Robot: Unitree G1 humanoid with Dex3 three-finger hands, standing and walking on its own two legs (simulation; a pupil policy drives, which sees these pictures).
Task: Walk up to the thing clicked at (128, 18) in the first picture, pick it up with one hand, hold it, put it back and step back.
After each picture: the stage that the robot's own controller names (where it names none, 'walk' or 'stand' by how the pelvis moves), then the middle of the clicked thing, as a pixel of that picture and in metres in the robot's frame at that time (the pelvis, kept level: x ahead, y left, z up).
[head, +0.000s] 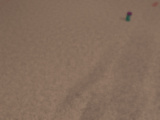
stand; (128, 16) +1.92 -0.67 -0.72
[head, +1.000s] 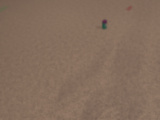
walk; (104, 24) +1.86 -0.17 -0.69
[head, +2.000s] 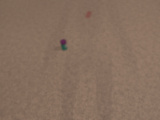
walk; (63, 45) +1.25 +0.26 -0.72
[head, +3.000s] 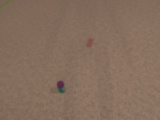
walk; (61, 87) +0.77 +0.25 -0.72
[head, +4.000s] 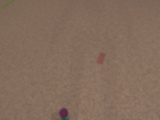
walk; (64, 115) +0.47 +0.19 -0.70
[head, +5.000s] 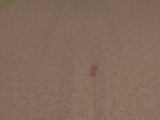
stand; out of the picture +0.37 +0.17 -0.71
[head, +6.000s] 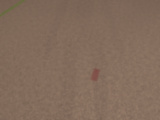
stand; out of the picture +0.36 +0.17 -0.72
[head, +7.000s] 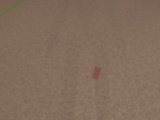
stand; out of the picture +0.36 +0.18 -0.73
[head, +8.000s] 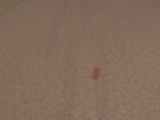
stand; out of the picture +0.36 +0.18 -0.73
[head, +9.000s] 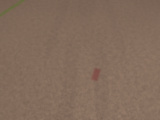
stand; out of the picture +0.35 +0.18 -0.73
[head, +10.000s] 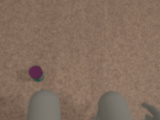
go down; (37, 74) +0.41 +0.21 -0.41
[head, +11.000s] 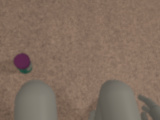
go down; (23, 64) +0.43 +0.23 -0.30
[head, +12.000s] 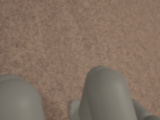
close in; out of the picture +0.40 +0.27 -0.22
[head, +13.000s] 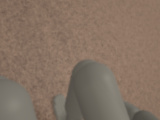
close; out of the picture +0.40 +0.28 -0.22
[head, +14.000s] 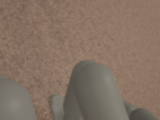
lift; out of the picture +0.40 +0.28 -0.22
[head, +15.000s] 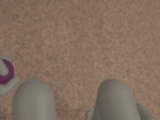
lift; (1, 75) +0.32 +0.26 -0.09
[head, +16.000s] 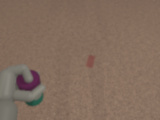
hold; (31, 88) +0.32 +0.17 +0.04
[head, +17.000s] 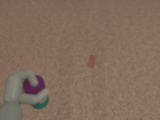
hold; (36, 92) +0.32 +0.17 -0.01
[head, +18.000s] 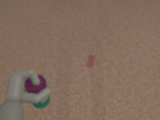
hold; (38, 92) +0.33 +0.16 -0.01
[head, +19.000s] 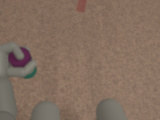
crouch; (23, 64) +0.41 +0.19 -0.08
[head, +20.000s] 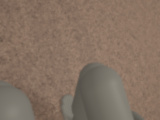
lower; out of the picture +0.41 +0.28 -0.22
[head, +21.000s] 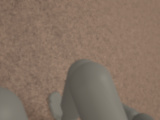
lower; out of the picture +0.42 +0.30 -0.22
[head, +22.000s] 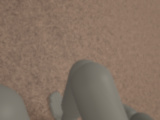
lower; out of the picture +0.42 +0.30 -0.23
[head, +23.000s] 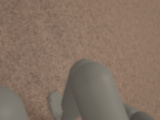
lower; out of the picture +0.42 +0.30 -0.23
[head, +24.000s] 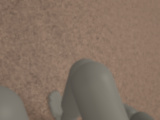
loosen; out of the picture +0.42 +0.30 -0.23
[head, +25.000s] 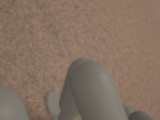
withdraw; out of the picture +0.42 +0.28 -0.23
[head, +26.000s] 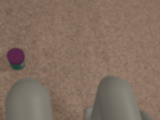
walk; (17, 59) +0.44 +0.24 -0.28
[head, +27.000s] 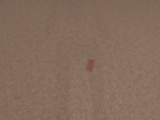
stand; out of the picture +0.38 +0.17 -0.64
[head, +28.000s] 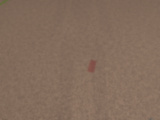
stand; out of the picture +0.39 +0.19 -0.67
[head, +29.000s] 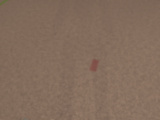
stand; out of the picture +0.40 +0.18 -0.67
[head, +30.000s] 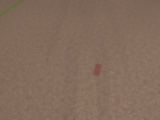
stand; out of the picture +0.40 +0.17 -0.72
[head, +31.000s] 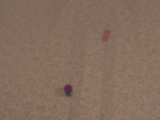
walk; (68, 90) +0.52 +0.14 -0.69
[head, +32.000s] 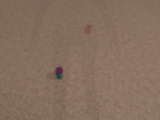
walk; (59, 73) +0.77 +0.15 -0.71
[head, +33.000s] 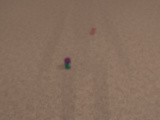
stand; (67, 63) +1.07 +0.17 -0.70
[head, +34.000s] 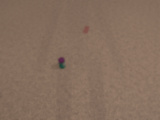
stand; (61, 63) +1.06 +0.21 -0.72
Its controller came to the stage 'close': yes
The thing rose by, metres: 0.70
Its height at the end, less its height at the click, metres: +0.00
